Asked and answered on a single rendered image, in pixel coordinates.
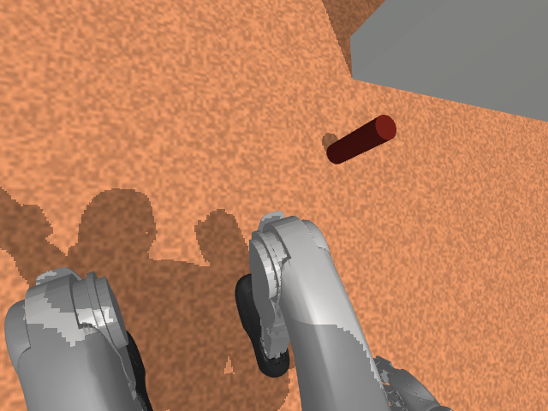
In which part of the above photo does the left robot foot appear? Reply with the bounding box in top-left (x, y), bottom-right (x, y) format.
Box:
top-left (126, 330), bottom-right (153, 411)

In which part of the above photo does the right robot hand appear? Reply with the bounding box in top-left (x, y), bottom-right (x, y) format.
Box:
top-left (373, 356), bottom-right (441, 411)

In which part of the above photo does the right robot foot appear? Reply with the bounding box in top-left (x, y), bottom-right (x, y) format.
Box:
top-left (235, 274), bottom-right (289, 378)

